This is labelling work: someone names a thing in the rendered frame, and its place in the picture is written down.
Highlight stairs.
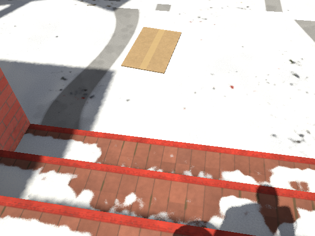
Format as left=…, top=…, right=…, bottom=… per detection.
left=0, top=124, right=315, bottom=236

